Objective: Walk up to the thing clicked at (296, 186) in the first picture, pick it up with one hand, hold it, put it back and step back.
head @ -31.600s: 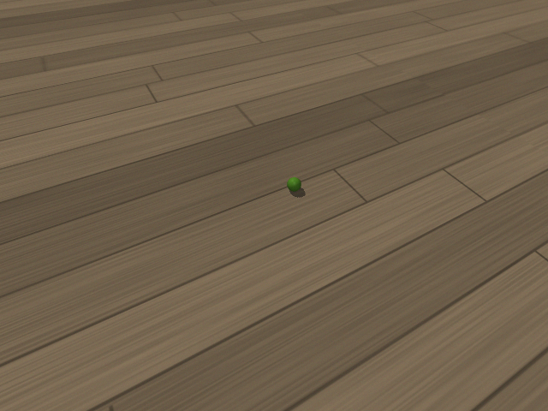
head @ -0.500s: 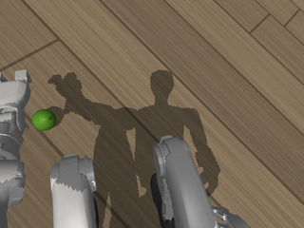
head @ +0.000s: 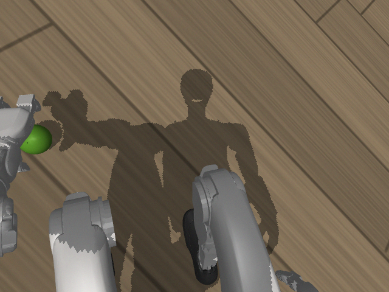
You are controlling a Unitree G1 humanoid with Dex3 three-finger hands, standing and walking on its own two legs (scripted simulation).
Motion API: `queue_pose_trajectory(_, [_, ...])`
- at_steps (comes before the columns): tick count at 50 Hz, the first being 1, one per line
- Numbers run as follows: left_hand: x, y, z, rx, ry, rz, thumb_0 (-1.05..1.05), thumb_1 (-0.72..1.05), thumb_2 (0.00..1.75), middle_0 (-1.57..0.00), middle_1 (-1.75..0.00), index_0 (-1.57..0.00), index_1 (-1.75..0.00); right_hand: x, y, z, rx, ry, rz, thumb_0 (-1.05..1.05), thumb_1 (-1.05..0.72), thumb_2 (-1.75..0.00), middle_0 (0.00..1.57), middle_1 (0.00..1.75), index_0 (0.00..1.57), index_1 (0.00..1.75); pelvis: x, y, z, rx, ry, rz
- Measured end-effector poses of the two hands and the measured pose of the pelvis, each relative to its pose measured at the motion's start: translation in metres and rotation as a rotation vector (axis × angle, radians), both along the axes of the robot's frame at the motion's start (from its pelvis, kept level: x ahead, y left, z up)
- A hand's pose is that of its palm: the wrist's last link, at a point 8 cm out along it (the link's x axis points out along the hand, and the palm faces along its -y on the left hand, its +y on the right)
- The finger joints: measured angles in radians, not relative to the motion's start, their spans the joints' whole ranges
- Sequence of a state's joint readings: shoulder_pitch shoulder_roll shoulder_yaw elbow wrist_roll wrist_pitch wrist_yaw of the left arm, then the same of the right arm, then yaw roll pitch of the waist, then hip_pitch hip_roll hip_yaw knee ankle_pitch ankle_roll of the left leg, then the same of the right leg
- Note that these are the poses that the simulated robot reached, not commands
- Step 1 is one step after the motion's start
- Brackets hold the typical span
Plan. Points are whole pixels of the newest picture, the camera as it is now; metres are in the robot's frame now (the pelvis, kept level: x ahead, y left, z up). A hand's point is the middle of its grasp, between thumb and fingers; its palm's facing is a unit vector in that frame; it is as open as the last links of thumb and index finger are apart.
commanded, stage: home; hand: left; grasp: from above
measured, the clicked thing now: (34, 139) +0.49 +0.27 -0.29
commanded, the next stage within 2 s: none
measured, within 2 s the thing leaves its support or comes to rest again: neither
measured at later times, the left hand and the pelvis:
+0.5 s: hand out of the picture +0.37 +0.26 -0.02, palm faces -0.31 -0.59 -0.74, open 8.6 cm; pelvis +0.01 +0.01 +0.11, yaw +2 degrees
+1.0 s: hand out of the picture +0.26 +0.21 +0.20, palm faces +0.11 -0.95 -0.29, open 7.4 cm; pelvis +0.04 +0.00 +0.29, yaw +6 degrees
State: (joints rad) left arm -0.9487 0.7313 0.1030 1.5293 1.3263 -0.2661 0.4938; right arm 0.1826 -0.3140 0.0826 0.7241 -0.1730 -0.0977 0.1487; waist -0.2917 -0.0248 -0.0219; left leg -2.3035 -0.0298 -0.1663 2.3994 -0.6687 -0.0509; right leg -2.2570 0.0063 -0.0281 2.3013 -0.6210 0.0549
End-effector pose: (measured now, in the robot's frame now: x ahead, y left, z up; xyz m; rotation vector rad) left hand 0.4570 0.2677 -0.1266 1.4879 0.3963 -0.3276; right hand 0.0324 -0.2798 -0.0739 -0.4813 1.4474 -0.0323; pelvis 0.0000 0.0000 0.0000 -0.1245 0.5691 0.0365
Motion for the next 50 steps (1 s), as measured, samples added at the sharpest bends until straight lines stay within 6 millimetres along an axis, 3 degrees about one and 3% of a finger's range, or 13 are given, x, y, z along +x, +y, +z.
queue_pose_trajectory(3, [0.007,0.008,-0.004,0.014,-0.060,0.045,0.00,-0.44,0.98,-0.14,-0.95,-0.14,-0.95,-0.006,0.003,-0.006,0.005,0.023,-0.018,0.01,-0.90,-0.90,0.20,0.30,0.20,0.30,0.003,0.001,-0.007,-0.002,0.006,-0.001])
queue_pose_trajectory(7, [0.016,0.017,0.007,0.008,-0.120,0.133,0.00,-0.34,0.92,-0.19,-0.81,-0.18,-0.82,-0.004,0.009,-0.012,0.034,0.023,-0.051,0.01,-0.90,-0.89,0.21,0.30,0.20,0.30,0.008,0.002,-0.007,-0.005,0.032,-0.001])
queue_pose_trajectory(12, [0.012,0.026,0.042,-0.045,-0.111,0.247,0.00,-0.16,0.89,-0.22,-0.67,-0.21,-0.69,0.014,0.017,-0.009,0.090,-0.022,-0.094,0.01,-0.90,-0.89,0.21,0.30,0.20,0.30,0.013,0.004,0.012,-0.004,0.061,0.005])
queue_pose_trajectory(16, [-0.007,0.028,0.080,-0.132,-0.067,0.323,0.00,0.04,0.90,-0.23,-0.59,-0.22,-0.61,0.038,0.022,0.007,0.133,-0.080,-0.104,0.01,-0.90,-0.90,0.21,0.30,0.20,0.30,0.014,0.006,0.040,0.000,0.068,0.012])
queue_pose_trajectory(26, [-0.094,0.022,0.170,-0.456,0.016,0.460,0.00,0.64,0.92,-0.22,-0.40,-0.22,-0.41,0.126,0.024,0.082,0.142,-0.319,-0.019,0.01,-0.90,-0.90,0.21,0.30,0.20,0.30,0.010,0.005,0.116,0.022,0.038,0.029])
queue_pose_trajectory(32, [-0.139,0.018,0.214,-0.612,0.004,0.585,0.01,0.81,0.91,-0.21,-0.33,-0.21,-0.34,0.180,0.033,0.132,0.143,-0.491,0.037,0.01,-0.91,-0.90,0.20,0.30,0.20,0.30,0.009,0.002,0.153,0.035,-0.003,0.042])
queue_pose_trajectory(36, [-0.163,0.013,0.244,-0.711,0.012,0.687,0.01,0.86,0.90,-0.21,-0.32,-0.21,-0.32,0.205,0.046,0.166,0.160,-0.589,0.049,0.01,-0.91,-0.90,0.20,0.30,0.20,0.30,0.012,0.001,0.179,0.044,-0.033,0.050])
queue_pose_trajectory(42, [-0.190,0.001,0.292,-0.849,0.046,0.832,0.01,0.88,0.90,-0.21,-0.30,-0.21,-0.31,0.220,0.063,0.218,0.192,-0.675,0.035,0.01,-0.91,-0.90,0.21,0.30,0.20,0.30,0.021,-0.001,0.224,0.057,-0.086,0.059])
queue_pose_trajectory(50, [-0.211,-0.011,0.359,-0.973,0.076,0.997,0.01,0.89,0.90,-0.20,-0.30,-0.20,-0.30,0.207,0.070,0.282,0.181,-0.693,-0.018,0.01,-0.90,-0.90,0.21,0.30,0.20,0.30,0.043,-0.001,0.288,0.068,-0.165,0.070])
